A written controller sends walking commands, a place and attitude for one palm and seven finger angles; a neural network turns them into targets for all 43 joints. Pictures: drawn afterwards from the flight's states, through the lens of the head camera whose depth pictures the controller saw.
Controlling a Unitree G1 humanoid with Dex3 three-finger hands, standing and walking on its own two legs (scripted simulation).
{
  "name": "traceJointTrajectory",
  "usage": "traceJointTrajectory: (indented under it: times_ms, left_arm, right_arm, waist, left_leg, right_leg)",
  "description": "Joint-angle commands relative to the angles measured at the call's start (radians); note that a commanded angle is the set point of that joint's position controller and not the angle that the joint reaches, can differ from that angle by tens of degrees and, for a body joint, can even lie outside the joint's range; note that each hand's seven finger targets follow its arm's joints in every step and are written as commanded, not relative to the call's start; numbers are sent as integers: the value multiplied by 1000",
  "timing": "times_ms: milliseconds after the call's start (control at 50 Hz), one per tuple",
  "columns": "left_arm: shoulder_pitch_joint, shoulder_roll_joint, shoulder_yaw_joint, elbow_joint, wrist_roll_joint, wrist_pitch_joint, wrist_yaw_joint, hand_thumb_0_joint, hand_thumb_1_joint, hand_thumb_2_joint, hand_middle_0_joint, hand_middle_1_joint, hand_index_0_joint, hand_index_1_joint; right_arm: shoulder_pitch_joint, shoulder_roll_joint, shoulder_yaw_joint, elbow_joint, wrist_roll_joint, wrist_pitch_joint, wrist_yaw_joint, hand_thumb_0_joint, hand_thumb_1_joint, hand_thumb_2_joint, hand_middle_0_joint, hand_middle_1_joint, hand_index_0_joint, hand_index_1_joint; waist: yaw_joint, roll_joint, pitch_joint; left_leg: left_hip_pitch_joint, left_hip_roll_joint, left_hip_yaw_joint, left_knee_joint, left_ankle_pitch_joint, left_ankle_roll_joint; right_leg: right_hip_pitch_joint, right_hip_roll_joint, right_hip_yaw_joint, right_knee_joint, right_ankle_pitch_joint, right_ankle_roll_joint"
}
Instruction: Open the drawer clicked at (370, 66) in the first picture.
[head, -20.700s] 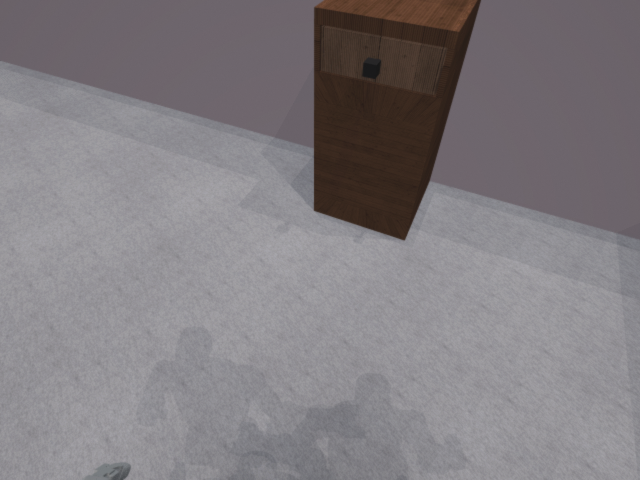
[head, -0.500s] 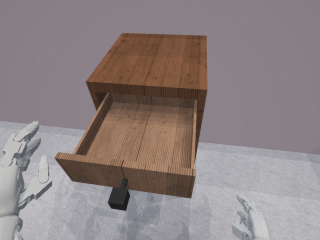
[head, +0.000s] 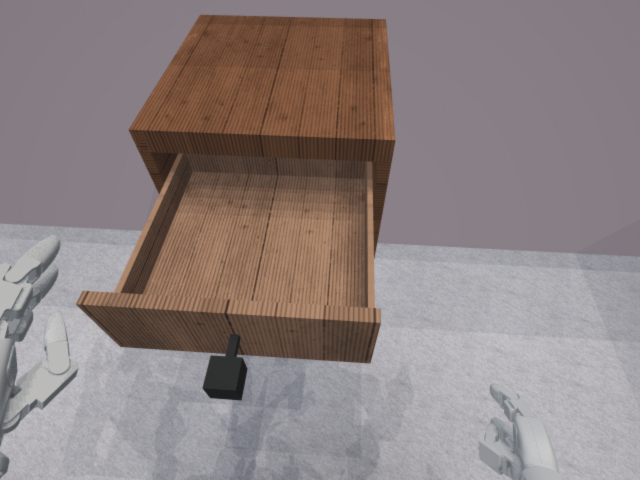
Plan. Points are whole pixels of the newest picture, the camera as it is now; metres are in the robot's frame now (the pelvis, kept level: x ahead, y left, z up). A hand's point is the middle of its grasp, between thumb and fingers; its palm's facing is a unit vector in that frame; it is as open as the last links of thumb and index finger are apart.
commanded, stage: step back with the hand held close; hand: left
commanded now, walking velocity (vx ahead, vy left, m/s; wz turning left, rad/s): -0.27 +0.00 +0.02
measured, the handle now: (229, 363) +0.27 +0.14 -0.04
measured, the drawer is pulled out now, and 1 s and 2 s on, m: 0.30 0.30 0.30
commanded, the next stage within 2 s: stop stepping back and stand still in 0.98 s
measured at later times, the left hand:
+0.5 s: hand out of the picture +0.14 +0.25 +0.15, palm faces +0.35 -0.81 -0.47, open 7.4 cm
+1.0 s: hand out of the picture +0.03 +0.18 +0.16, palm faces +0.27 -0.80 -0.54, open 7.4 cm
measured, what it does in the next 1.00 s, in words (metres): walks backwards: right foot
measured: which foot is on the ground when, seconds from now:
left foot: down 0.00-0.82, up 0.84-1.00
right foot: down 0.00-0.44, up 0.46-0.76, down 0.78-1.00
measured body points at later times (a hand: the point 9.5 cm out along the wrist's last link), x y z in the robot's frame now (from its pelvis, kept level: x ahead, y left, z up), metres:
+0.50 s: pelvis -0.05 +0.01 -0.01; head -0.02 +0.04 +0.44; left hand +0.12 +0.30 +0.18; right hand +0.12 -0.22 -0.08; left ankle +0.00 +0.10 -0.74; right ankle -0.03 -0.11 -0.72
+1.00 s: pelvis -0.17 -0.05 +0.01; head -0.12 -0.05 +0.45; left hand +0.01 +0.22 +0.19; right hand +0.01 -0.30 -0.09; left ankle -0.18 +0.07 -0.68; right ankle -0.20 -0.13 -0.74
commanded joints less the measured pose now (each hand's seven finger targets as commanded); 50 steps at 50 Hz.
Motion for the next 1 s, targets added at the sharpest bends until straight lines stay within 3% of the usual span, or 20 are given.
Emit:
traceJointTrajectory:
  times_ms: [0, 80, 160, 260, 300, 340, 380, 420, 460, 540, 600, 680, 760, 780, 800, 820, 840, 880, 920, 980]
  left_arm:
    - [42, 184, 188, -264, -11, -80, 50, 0, 900, 900, -200, -300, -200, -300]
    - [35, 171, 178, -271, -8, -83, 54, 0, 900, 900, -200, -300, -200, -300]
    - [8, 152, 168, -233, -8, -80, 58, 0, 900, 900, -200, -300, -200, -300]
    - [-35, 152, 141, -248, -9, -87, 68, 0, 900, 900, -200, -300, -200, -300]
    - [-37, 159, 143, -273, -9, -87, 78, 0, 900, 900, -200, -300, -200, -300]
    - [-31, 168, 158, -285, -4, -91, 83, 0, 900, 900, -200, -300, -200, -300]
    - [-15, 195, 185, -315, 5, -104, 87, 0, 900, 900, -200, -300, -200, -300]
    - [-28, 177, 190, -330, 22, -118, 85, 0, 900, 900, -200, -300, -200, -300]
    - [-26, 163, 182, -322, 15, -118, 84, 0, 900, 900, -200, -300, -200, -300]
    - [2, 135, 144, -313, 2, -116, 65, 0, 900, 900, -200, -300, -200, -300]
    - [-11, 133, 133, -315, -3, -110, 51, 0, 900, 900, -200, -300, -200, -300]
    - [9, 190, 194, -335, -22, -110, 34, 0, 900, 900, -200, -300, -200, -300]
    - [45, 214, 239, -347, -56, -129, 5, 0, 900, 900, -200, -300, -200, -300]
    - [60, 225, 244, -355, -54, -134, 1, 0, 900, 900, -200, -300, -200, -300]
    - [77, 208, 226, -309, -59, -131, -3, 0, 900, 900, -200, -300, -200, -300]
    - [72, 220, 230, -274, -55, -132, 3, 0, 900, 900, -200, -300, -200, -300]
    - [82, 227, 252, -227, -48, -122, 16, 0, 900, 900, -200, -300, -200, -300]
    - [66, 164, 204, -167, -19, -105, 29, 0, 900, 900, -200, -300, -200, -300]
    - [21, 165, 191, -147, 7, -102, 57, 0, 900, 900, -200, -300, -200, -300]
    - [-24, 156, 138, -186, 23, -87, 82, 0, 900, 900, -200, -300, -200, -300]
  right_arm:
    - [-95, -91, -32, -174, -1, -58, -12, 0, -900, -900, 200, 300, 200, 300]
    - [-87, -98, -33, -171, -8, -78, -11, 0, -900, -900, 200, 300, 200, 300]
    - [-78, -95, -27, -166, -7, -89, -8, 0, -900, -900, 200, 300, 200, 300]
    - [-50, -89, -32, -148, -4, -94, -1, 0, -900, -900, 200, 300, 200, 300]
    - [-40, -83, -26, -130, -13, -92, 0, 0, -900, -900, 200, 300, 200, 300]
    - [-62, -80, -20, -134, -19, -92, -4, 0, -900, -900, 200, 300, 200, 300]
    - [-88, -96, -20, -153, -20, -98, -15, 0, -900, -900, 200, 300, 200, 300]
    - [-87, -84, -11, -170, -29, -117, -15, 0, -900, -900, 200, 300, 200, 300]
    - [-56, -73, -19, -147, -40, -133, -9, 0, -900, -900, 200, 300, 200, 300]
    - [-32, -84, -26, -107, -41, -166, 13, 0, -900, -900, 200, 300, 200, 300]
    - [-33, -90, -23, -88, -43, -173, 25, 0, -900, -900, 200, 300, 200, 300]
    - [-68, -98, -20, -93, -40, -169, 36, 0, -900, -900, 200, 300, 200, 300]
    - [-115, -96, -11, -127, -22, -150, 42, 0, -900, -900, 200, 300, 200, 300]
    - [-102, -87, -14, -132, -13, -139, 45, 0, -900, -900, 200, 300, 200, 300]
    - [-91, -74, -28, -137, 13, -133, 43, 0, -900, -900, 200, 300, 200, 300]
    - [-118, -83, -39, -147, 31, -127, 35, 0, -900, -900, 200, 300, 200, 300]
    - [-156, -63, -37, -136, 24, -114, 25, 0, -900, -900, 200, 300, 200, 300]
    - [-177, -11, 9, -122, -9, -90, 7, 0, -900, -900, 200, 300, 200, 300]
    - [-177, -12, 21, -117, -16, -69, -22, 0, -900, -900, 200, 300, 200, 300]
    - [-154, -46, 7, -112, -15, -51, -34, 0, -900, -900, 200, 300, 200, 300]
  waist:
    - [27, 51, -225]
    - [29, 98, -199]
    - [23, 45, -142]
    - [-6, -134, -117]
    - [-9, -138, -131]
    - [-3, -97, -124]
    - [11, 103, -110]
    - [15, 238, -119]
    - [16, 156, -126]
    - [23, 138, -213]
    - [22, 172, -239]
    - [37, 191, -287]
    - [55, 168, -292]
    - [50, 71, -305]
    - [36, -146, -287]
    - [31, -267, -205]
    - [32, -257, -169]
    - [9, -153, -141]
    - [-5, -165, -137]
    - [-11, -168, -151]
  left_leg:
    - [17, 150, -146, -58, 344, 24]
    - [-54, 179, -169, -97, 268, 35]
    - [-193, 190, -176, -104, 57, 49]
    - [-59, 46, -87, 159, -139, 2]
    - [6, 29, -67, 229, -116, -10]
    - [15, 63, -92, 80, -55, 2]
    - [-67, 189, -224, -128, -47, 37]
    - [-283, 315, -357, -297, -207, 91]
    - [-193, 315, -314, -220, 53, 104]
    - [103, 298, -233, -124, 499, 94]
    - [189, 291, -210, -110, 613, 91]
    - [196, 276, -200, -112, 551, 87]
    - [66, 240, -133, -75, 312, 48]
    - [64, 175, -76, 19, 242, 17]
    - [55, 63, 17, 186, 14, -36]
    - [-62, -12, 12, 423, -148, -54]
    - [-179, -16, -33, 612, -256, -56]
    - [-310, 9, -53, 603, -312, -60]
    - [-275, 15, -15, 448, -313, -69]
    - [-205, 17, 11, 181, -217, -60]
  right_leg:
    - [122, -101, 72, 28, 296, 9]
    - [106, -77, 66, 77, 163, 16]
    - [115, -85, 98, 86, 87, 16]
    - [-125, -247, 287, -174, -67, -66]
    - [-168, -302, 275, -196, -64, -99]
    - [-145, -241, 187, -118, -10, -64]
    - [-91, -108, 102, 30, -72, -3]
    - [75, -20, 47, 295, -161, 29]
    - [-3, -23, 67, 356, -202, 26]
    - [-107, -12, 32, 287, -207, 44]
    - [-106, 1, 23, 226, -202, 49]
    - [-37, 13, 12, 100, -154, 45]
    - [118, -14, -14, -97, 23, 28]
    - [122, -62, 12, -171, 148, 18]
    - [49, -188, 93, -219, 289, -10]
    - [-44, -328, 229, -236, 343, -71]
    - [-53, -391, 267, -192, 509, -133]
    - [95, -359, 182, -81, 795, -151]
    - [174, -298, 138, -31, 971, -103]
    - [263, -294, 144, -8, 1003, -77]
